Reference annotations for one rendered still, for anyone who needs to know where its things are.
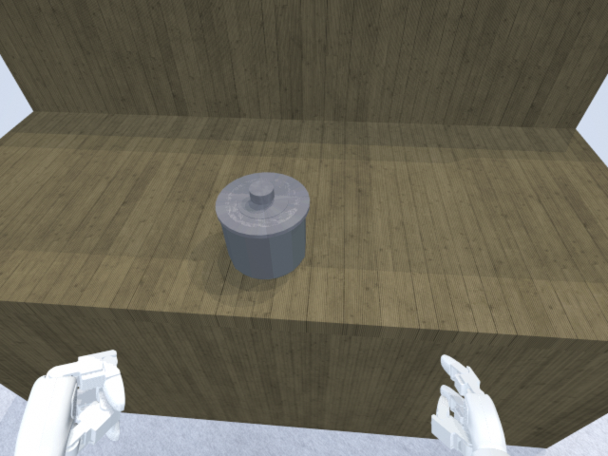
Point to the lid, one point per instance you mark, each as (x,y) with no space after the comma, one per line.
(239,215)

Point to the table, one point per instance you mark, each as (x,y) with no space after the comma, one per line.
(454,207)

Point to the pot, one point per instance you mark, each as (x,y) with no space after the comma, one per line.
(267,258)

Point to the robot left hand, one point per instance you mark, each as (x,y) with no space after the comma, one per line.
(55,401)

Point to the robot right hand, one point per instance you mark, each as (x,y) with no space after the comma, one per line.
(476,423)

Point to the knob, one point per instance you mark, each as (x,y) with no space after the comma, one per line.
(261,192)

